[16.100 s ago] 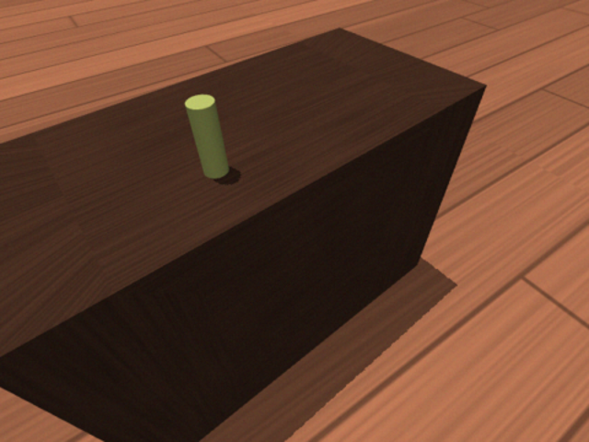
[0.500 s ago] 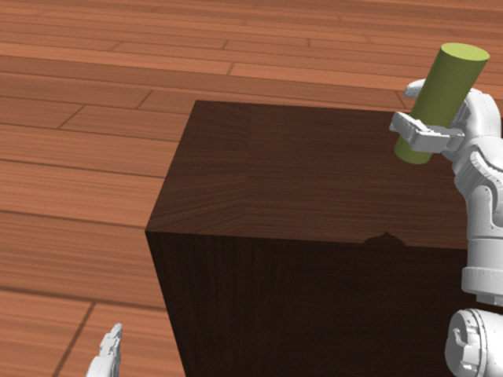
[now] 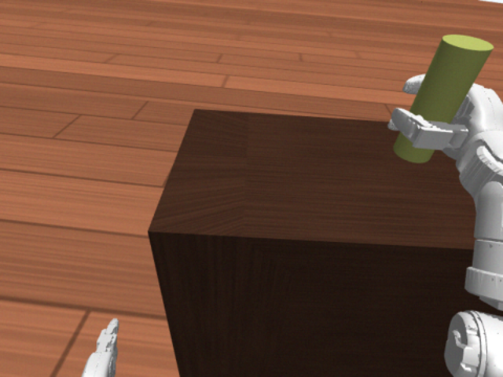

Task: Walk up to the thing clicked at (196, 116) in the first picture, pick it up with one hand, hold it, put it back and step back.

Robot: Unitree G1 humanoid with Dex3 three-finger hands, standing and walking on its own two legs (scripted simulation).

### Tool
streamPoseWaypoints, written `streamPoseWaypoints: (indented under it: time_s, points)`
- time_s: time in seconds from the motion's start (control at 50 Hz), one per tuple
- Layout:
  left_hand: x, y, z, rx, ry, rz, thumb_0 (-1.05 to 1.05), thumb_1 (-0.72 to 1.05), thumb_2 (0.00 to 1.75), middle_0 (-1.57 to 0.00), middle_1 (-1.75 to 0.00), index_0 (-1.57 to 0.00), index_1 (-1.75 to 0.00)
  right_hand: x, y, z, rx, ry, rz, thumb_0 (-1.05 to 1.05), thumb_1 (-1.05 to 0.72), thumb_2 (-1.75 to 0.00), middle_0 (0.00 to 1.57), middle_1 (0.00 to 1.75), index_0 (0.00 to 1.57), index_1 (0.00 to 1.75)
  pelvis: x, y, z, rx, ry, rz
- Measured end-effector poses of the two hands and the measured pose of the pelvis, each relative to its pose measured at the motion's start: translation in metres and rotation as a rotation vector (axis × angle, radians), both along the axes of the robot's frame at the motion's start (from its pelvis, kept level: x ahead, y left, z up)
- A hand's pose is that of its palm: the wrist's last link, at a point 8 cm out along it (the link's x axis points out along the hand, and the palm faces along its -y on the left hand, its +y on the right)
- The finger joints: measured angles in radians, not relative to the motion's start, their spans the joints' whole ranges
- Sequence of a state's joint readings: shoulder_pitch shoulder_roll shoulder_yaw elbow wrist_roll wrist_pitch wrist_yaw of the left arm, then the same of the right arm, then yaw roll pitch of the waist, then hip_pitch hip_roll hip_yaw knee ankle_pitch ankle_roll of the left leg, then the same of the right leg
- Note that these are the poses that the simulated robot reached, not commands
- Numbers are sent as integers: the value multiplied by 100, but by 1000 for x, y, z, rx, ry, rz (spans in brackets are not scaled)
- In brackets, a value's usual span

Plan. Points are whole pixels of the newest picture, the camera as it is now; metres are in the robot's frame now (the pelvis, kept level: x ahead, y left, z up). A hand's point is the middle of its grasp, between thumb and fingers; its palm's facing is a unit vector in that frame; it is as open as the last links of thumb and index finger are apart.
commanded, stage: hold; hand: right
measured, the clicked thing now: (435, 104) +0.36 -0.19 +0.33
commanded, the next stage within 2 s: none
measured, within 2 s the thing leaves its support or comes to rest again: neither
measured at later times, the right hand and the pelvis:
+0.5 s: hand (420, 103) +0.36 -0.17 +0.33, palm faces +0.10 +1.00 -0.01, open 6.9 cm; pelvis +0.01 +0.00 +0.00, yaw +0 degrees
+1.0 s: hand (432, 109) +0.35 -0.17 +0.33, palm faces +0.11 +0.99 -0.01, open 6.9 cm; pelvis +0.00 +0.00 +0.00, yaw +0 degrees
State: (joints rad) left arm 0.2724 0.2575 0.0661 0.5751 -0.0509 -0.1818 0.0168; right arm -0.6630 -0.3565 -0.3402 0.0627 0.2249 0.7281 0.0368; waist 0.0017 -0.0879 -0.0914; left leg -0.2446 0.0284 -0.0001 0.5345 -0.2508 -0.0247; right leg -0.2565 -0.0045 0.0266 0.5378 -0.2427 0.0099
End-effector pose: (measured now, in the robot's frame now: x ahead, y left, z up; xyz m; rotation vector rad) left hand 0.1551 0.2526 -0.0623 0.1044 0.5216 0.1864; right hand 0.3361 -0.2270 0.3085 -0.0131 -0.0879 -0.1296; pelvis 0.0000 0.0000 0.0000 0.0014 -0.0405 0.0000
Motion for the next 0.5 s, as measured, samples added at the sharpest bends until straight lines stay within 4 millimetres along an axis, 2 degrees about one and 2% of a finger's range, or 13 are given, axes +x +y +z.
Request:
streamPoseWaypoints:
  time_s: [0.5]
  points:
    - [15, 1, -3, -18, -7, 0, -1, -53, 5, -5, -5, -5, -5, -1, 9, 21, -2, 0, 32, -2, 4, -115, 91, 111, 91, 111, 9, 0, 1, -1, 2, -7]
